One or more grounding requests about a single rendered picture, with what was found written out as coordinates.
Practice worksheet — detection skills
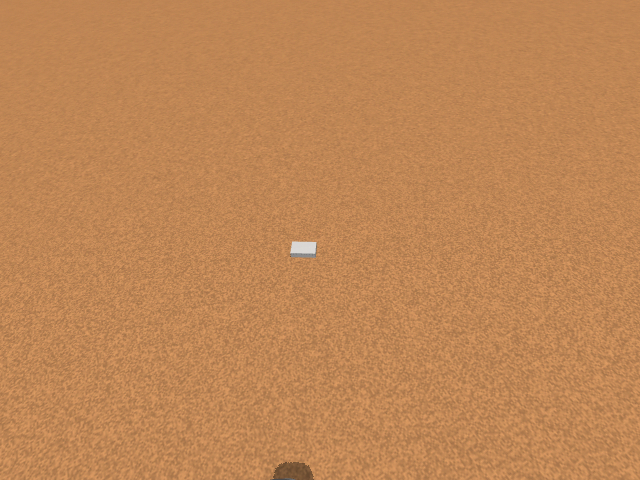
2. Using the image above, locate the small box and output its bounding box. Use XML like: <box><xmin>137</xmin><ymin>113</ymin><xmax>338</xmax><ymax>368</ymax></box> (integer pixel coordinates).
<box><xmin>290</xmin><ymin>242</ymin><xmax>317</xmax><ymax>258</ymax></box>

